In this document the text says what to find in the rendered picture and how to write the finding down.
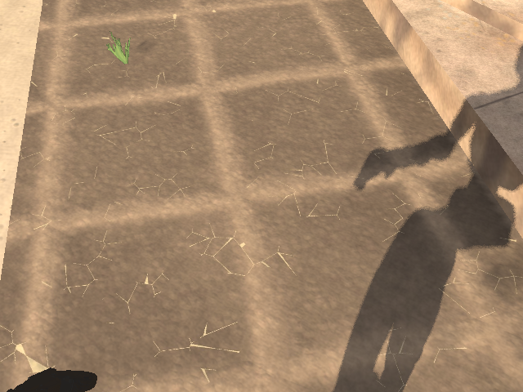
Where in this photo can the robot left hand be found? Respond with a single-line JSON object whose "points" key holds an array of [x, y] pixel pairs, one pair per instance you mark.
{"points": [[51, 380]]}

